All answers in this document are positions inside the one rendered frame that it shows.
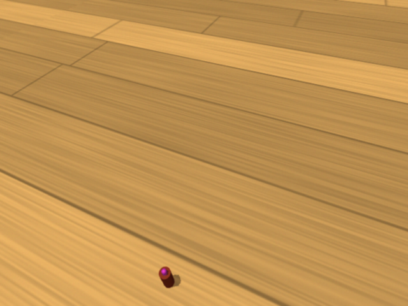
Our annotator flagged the bottle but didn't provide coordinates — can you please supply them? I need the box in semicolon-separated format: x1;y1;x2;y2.
159;266;175;288

